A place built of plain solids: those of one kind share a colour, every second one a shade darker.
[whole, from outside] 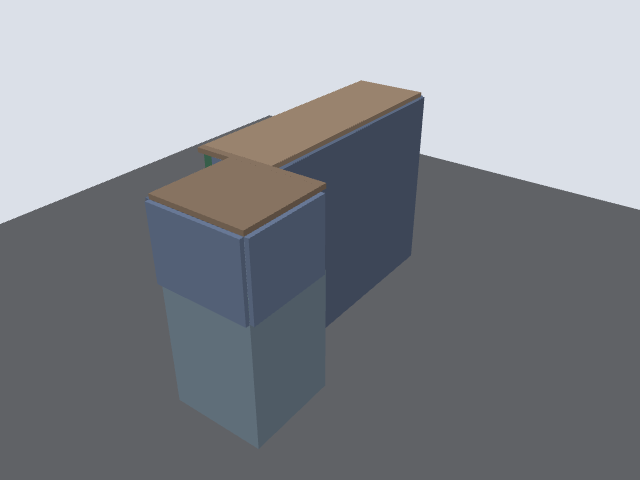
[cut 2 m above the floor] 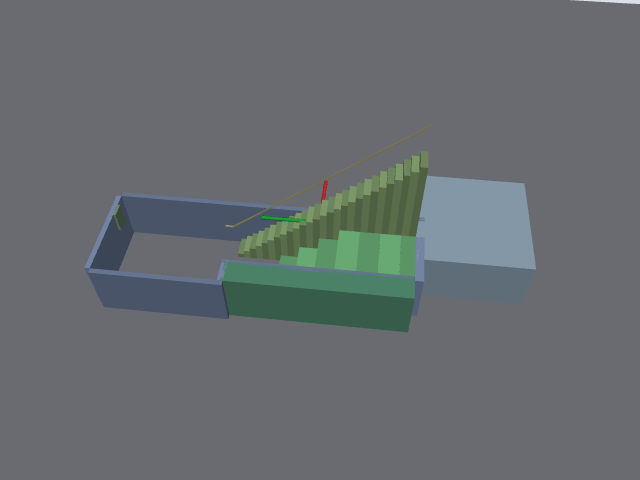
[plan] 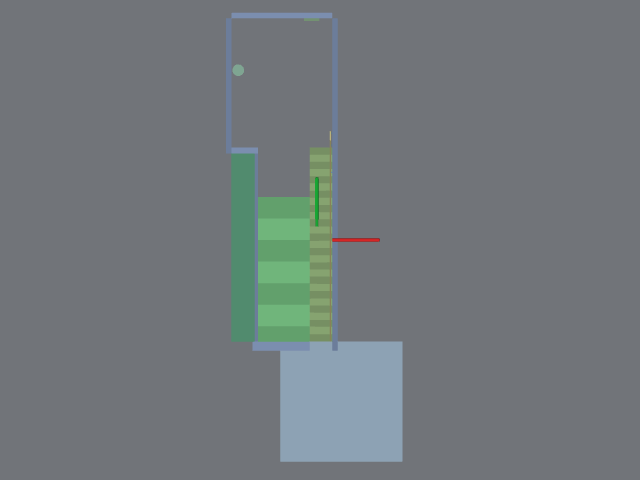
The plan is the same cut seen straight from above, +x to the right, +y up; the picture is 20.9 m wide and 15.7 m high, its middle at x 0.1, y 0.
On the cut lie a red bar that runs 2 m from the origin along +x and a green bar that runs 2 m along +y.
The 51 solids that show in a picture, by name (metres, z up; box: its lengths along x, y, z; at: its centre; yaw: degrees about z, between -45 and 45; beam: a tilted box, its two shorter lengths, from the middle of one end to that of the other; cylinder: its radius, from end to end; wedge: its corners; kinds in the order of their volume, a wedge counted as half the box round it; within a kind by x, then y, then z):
{
 "floor_1": {"box": [4.0, 3.93, 5.7], "at": [0.8, -5.29, 2.55]},
 "wall_1": {"box": [0.18, 4.43, 8.55], "at": [-2.89, 5.04, 4.22]},
 "wall_2": {"box": [0.87, 0.2, 8.55], "at": [-2.36, 2.93, 4.22]},
 "wall_3": {"box": [0.18, 6.35, 8.55], "at": [-2.02, -0.15, 4.22]},
 "wall_4": {"box": [1.88, 0.3, 8.55], "at": [-1.17, -3.47, 4.22]},
 "wall_5": {"box": [3.3, 0.18, 8.55], "at": [-1.15, 7.34, 4.22]},
 "wall_6": {"box": [0.18, 10.87, 8.55], "at": [0.59, 1.82, 4.22]},
 "wall_7": {"box": [4.0, 0.18, 3.1], "at": [0.8, -7.34, 6.95]},
 "wall_8": {"box": [2.3, 0.3, 3.1], "at": [1.65, -3.47, 6.95]},
 "wall_9": {"box": [0.18, 3.63, 3.1], "at": [2.89, -5.44, 6.95]},
 "fill_1": {"box": [0.78, 6.26, 8.54], "at": [-2.42, -0.2, 4.22]},
 "mass_1": {"box": [1.7, 0.51, 3.83], "at": [-1.08, -3.08, 1.87]},
 "mass_2": {"box": [1.7, 0.71, 3.25], "at": [-1.08, -2.47, 1.58]},
 "mass_3": {"box": [1.7, 0.71, 2.68], "at": [-1.08, -1.76, 1.29]},
 "mass_4": {"box": [1.7, 0.71, 2.1], "at": [-1.08, -1.06, 1.0]},
 "mass_5": {"box": [1.7, 0.71, 1.52], "at": [-1.08, -0.35, 0.71]},
 "mass_6": {"box": [1.7, 0.71, 0.94], "at": [-1.08, 0.35, 0.42]},
 "mass_7": {"box": [1.7, 0.71, 0.36], "at": [-1.08, 1.06, 0.13]},
 "roof_1": {"box": [3.3, 10.57, 0.2], "at": [-1.15, 1.97, 8.6]},
 "roof_2": {"box": [5.6, 0.3, 0.2], "at": [0.0, -3.47, 8.6]},
 "roof_3": {"box": [4.0, 3.63, 0.2], "at": [0.8, -5.44, 8.6]},
 "tread_1": {"wedge": [[-0.23, -3.32, -0.05], [-0.23, -3.32, 5.2], [-0.23, -3.08, -0.05], [-0.23, -3.08, 5.21], [0.5, -3.32, -0.05], [0.5, -3.32, 5.21], [0.5, -3.08, -0.05], [0.5, -3.08, 5.21]]},
 "tread_2": {"wedge": [[-0.23, -3.09, -0.05], [-0.23, -3.09, 4.99], [-0.23, -2.83, -0.05], [-0.23, -2.83, 5.0], [0.5, -3.09, -0.05], [0.5, -3.09, 4.99], [0.5, -2.84, -0.05], [0.5, -2.84, 5.0]]},
 "tread_3": {"wedge": [[-0.23, -2.83, -0.05], [-0.23, -2.83, 4.81], [-0.23, -2.62, -0.05], [-0.23, -2.62, 4.81], [0.5, -2.84, -0.05], [0.5, -2.84, 4.81], [0.5, -2.62, -0.05], [0.5, -2.62, 4.81]]},
 "tread_4": {"wedge": [[-0.23, -2.62, -0.05], [-0.23, -2.62, 4.6], [-0.23, -2.37, -0.05], [-0.23, -2.37, 4.6], [0.5, -2.62, -0.05], [0.5, -2.62, 4.6], [0.5, -2.38, -0.05], [0.5, -2.38, 4.6]]},
 "tread_5": {"wedge": [[-0.23, -2.38, -0.05], [-0.23, -2.38, 4.41], [-0.23, -2.14, -0.05], [-0.23, -2.14, 4.41], [0.5, -2.38, -0.05], [0.5, -2.38, 4.41], [0.5, -2.14, -0.05], [0.5, -2.14, 4.41]]},
 "tread_6": {"wedge": [[-0.23, -2.15, -0.05], [-0.23, -2.15, 4.22], [-0.23, -1.92, -0.05], [-0.23, -1.92, 4.22], [0.5, -2.15, -0.05], [0.5, -2.15, 4.23], [0.5, -1.91, -0.05], [0.5, -1.91, 4.23]]},
 "tread_7": {"wedge": [[-0.23, -1.92, -0.05], [-0.23, -1.92, 4.01], [-0.23, -1.67, -0.05], [-0.23, -1.67, 4.01], [0.5, -1.92, -0.05], [0.5, -1.92, 4.01], [0.5, -1.67, -0.05], [0.5, -1.67, 4.01]]},
 "tread_8": {"wedge": [[-0.23, -1.67, -0.05], [-0.23, -1.67, 3.83], [-0.23, -1.43, -0.05], [-0.23, -1.43, 3.83], [0.5, -1.67, -0.05], [0.5, -1.67, 3.83], [0.5, -1.44, -0.05], [0.5, -1.44, 3.83]]},
 "tread_9": {"wedge": [[-0.23, -1.44, -0.05], [-0.23, -1.44, 3.64], [-0.23, -1.2, -0.05], [-0.23, -1.2, 3.64], [0.5, -1.44, -0.05], [0.5, -1.44, 3.64], [0.5, -1.19, -0.05], [0.5, -1.19, 3.64]]},
 "tread_10": {"wedge": [[-0.23, -1.2, -0.05], [-0.23, -1.2, 3.44], [-0.23, -0.96, -0.05], [-0.23, -0.96, 3.44], [0.5, -1.2, -0.05], [0.5, -1.2, 3.44], [0.5, -0.96, -0.05], [0.5, -0.96, 3.44]]},
 "tread_11": {"wedge": [[-0.23, -0.96, -0.05], [-0.23, -0.96, 3.24], [-0.23, -0.73, -0.05], [-0.23, -0.73, 3.24], [0.5, -0.96, -0.05], [0.5, -0.96, 3.24], [0.5, -0.73, -0.05], [0.5, -0.73, 3.24]]},
 "tread_12": {"wedge": [[-0.23, -0.74, -0.05], [-0.23, -0.74, 3.05], [-0.23, -0.5, -0.05], [-0.23, -0.5, 3.05], [0.5, -0.73, -0.05], [0.5, -0.73, 3.05], [0.5, -0.5, -0.05], [0.5, -0.5, 3.05]]},
 "tread_13": {"wedge": [[-0.23, -0.5, -0.05], [-0.23, -0.5, 2.86], [-0.23, -0.26, -0.05], [-0.23, -0.26, 2.86], [0.5, -0.5, -0.05], [0.5, -0.5, 2.86], [0.5, -0.26, -0.05], [0.5, -0.26, 2.86]]},
 "tread_14": {"wedge": [[-0.23, -0.26, -0.05], [-0.23, -0.26, 2.67], [-0.23, -0.03, -0.05], [-0.23, -0.03, 2.67], [0.5, -0.27, -0.05], [0.5, -0.27, 2.66], [0.5, -0.03, -0.05], [0.5, -0.03, 2.66]]},
 "tread_15": {"wedge": [[-0.23, -0.03, -0.05], [-0.23, -0.03, 2.45], [-0.23, 0.22, -0.05], [-0.23, 0.22, 2.45], [0.5, -0.03, -0.05], [0.5, -0.03, 2.45], [0.5, 0.22, -0.05], [0.5, 0.22, 2.45]]},
 "tread_16": {"wedge": [[-0.23, 0.21, -0.05], [-0.23, 0.21, 2.28], [-0.23, 0.44, -0.05], [-0.23, 0.44, 2.28], [0.5, 0.21, -0.05], [0.5, 0.21, 2.28], [0.5, 0.44, -0.05], [0.5, 0.44, 2.28]]},
 "tread_17": {"wedge": [[-0.23, 0.44, -0.05], [-0.23, 0.44, 2.09], [-0.23, 0.68, -0.05], [-0.23, 0.68, 2.09], [0.5, 0.44, -0.05], [0.5, 0.44, 2.09], [0.5, 0.68, -0.05], [0.5, 0.68, 2.09]]},
 "tread_18": {"wedge": [[-0.23, 0.68, -0.05], [-0.23, 0.68, 1.89], [-0.23, 0.91, -0.05], [-0.23, 0.91, 1.89], [0.5, 0.68, -0.05], [0.5, 0.68, 1.89], [0.5, 0.91, -0.05], [0.5, 0.91, 1.89]]},
 "tread_19": {"wedge": [[-0.23, 0.91, -0.05], [-0.23, 0.91, 1.7], [-0.23, 1.15, -0.05], [-0.23, 1.15, 1.7], [0.5, 0.91, -0.05], [0.5, 0.91, 1.7], [0.5, 1.15, -0.05], [0.5, 1.15, 1.7]]},
 "tread_20": {"wedge": [[-0.23, 1.15, -0.05], [-0.23, 1.15, 1.5], [-0.23, 1.38, -0.05], [-0.23, 1.38, 1.51], [0.5, 1.14, -0.05], [0.5, 1.14, 1.51], [0.5, 1.38, -0.05], [0.5, 1.38, 1.51]]},
 "tread_21": {"wedge": [[-0.23, 1.38, -0.05], [-0.23, 1.38, 1.32], [-0.23, 1.61, -0.05], [-0.23, 1.61, 1.32], [0.5, 1.38, -0.05], [0.5, 1.38, 1.32], [0.5, 1.62, -0.05], [0.5, 1.62, 1.33]]},
 "tread_22": {"wedge": [[-0.23, 1.61, -0.05], [-0.23, 1.61, 1.13], [-0.23, 1.86, -0.05], [-0.23, 1.86, 1.13], [0.5, 1.61, -0.05], [0.5, 1.61, 1.13], [0.5, 1.86, -0.05], [0.5, 1.86, 1.13]]},
 "tread_23": {"wedge": [[-0.23, 1.86, -0.05], [-0.23, 1.86, 0.94], [-0.23, 2.08, -0.05], [-0.23, 2.08, 0.94], [0.5, 1.86, -0.05], [0.5, 1.86, 0.94], [0.5, 2.08, -0.05], [0.5, 2.08, 0.94]]},
 "tread_24": {"wedge": [[-0.23, 2.08, -0.05], [-0.23, 2.08, 0.74], [-0.23, 2.32, -0.05], [-0.23, 2.32, 0.74], [0.5, 2.08, -0.05], [0.5, 2.08, 0.74], [0.5, 2.32, -0.05], [0.5, 2.32, 0.74]]},
 "tread_25": {"wedge": [[-0.23, 2.32, -0.05], [-0.23, 2.32, 0.55], [-0.23, 2.56, -0.05], [-0.23, 2.56, 0.56], [0.5, 2.32, -0.05], [0.5, 2.32, 0.55], [0.5, 2.56, -0.05], [0.5, 2.56, 0.56]]},
 "tread_26": {"wedge": [[-0.23, 2.56, -0.05], [-0.23, 2.56, 0.38], [-0.23, 2.79, -0.05], [-0.23, 2.79, 0.38], [0.5, 2.56, -0.05], [0.5, 2.56, 0.38], [0.5, 2.79, -0.05], [0.5, 2.79, 0.38]]},
 "tread_27": {"wedge": [[-0.23, 2.78, -0.05], [-0.23, 2.78, 0.19], [-0.23, 3.02, -0.05], [-0.23, 3.02, 0.19], [0.5, 2.79, -0.05], [0.5, 2.79, 0.19], [0.5, 3.02, -0.05], [0.5, 3.02, 0.19]]},
 "guard_rail_1": {"wedge": [[0.42, -3.32, 6.28], [0.42, -3.32, 6.34], [0.42, 3.26, 0.88], [0.42, 3.26, 0.94], [0.46, -3.32, 6.28], [0.46, -3.32, 6.34], [0.46, 3.26, 0.88], [0.46, 3.26, 0.94]]},
 "bin_1": {"cylinder": 0.19, "from": [-2.57, 5.55, 0.0], "to": [-2.57, 5.55, 0.75]},
 "cabinet_1": {"box": [0.5, 0.09, 0.9], "at": [-0.18, 7.21, 1.62]}
}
